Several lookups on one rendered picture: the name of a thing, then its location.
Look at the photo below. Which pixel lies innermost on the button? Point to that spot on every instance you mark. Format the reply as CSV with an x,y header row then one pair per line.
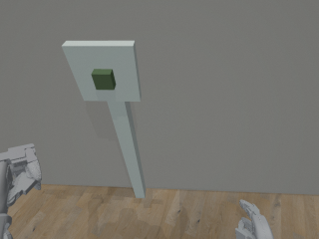
x,y
104,79

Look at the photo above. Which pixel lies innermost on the robot left forearm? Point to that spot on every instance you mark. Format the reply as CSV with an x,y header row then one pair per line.
x,y
5,222

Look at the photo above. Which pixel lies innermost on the right robot hand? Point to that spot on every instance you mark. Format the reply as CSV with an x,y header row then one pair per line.
x,y
257,228

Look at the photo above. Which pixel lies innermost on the panel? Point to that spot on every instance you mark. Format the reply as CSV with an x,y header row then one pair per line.
x,y
121,57

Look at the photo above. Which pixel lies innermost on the left robot hand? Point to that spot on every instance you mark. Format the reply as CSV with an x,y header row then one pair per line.
x,y
22,162

